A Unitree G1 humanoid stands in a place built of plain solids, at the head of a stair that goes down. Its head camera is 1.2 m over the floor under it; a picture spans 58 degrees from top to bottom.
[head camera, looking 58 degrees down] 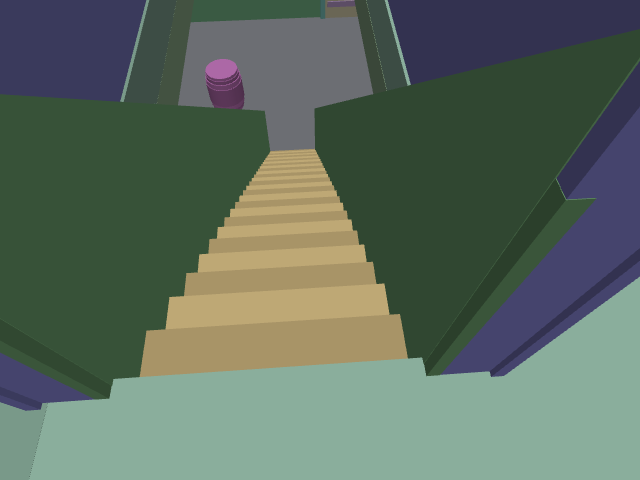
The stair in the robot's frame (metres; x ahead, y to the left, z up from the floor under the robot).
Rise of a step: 0.18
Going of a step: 0.20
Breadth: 0.93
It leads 4 degrees to the left of straight ahead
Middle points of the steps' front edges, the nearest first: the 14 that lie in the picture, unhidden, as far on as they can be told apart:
0.34 0.14 0.00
0.54 0.15 -0.18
0.74 0.17 -0.36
0.94 0.18 -0.54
1.15 0.19 -0.72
1.35 0.21 -0.90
1.55 0.22 -1.08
1.75 0.24 -1.26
1.96 0.25 -1.44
2.16 0.26 -1.62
2.36 0.28 -1.80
2.56 0.29 -1.98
2.77 0.31 -2.16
2.97 0.32 -2.34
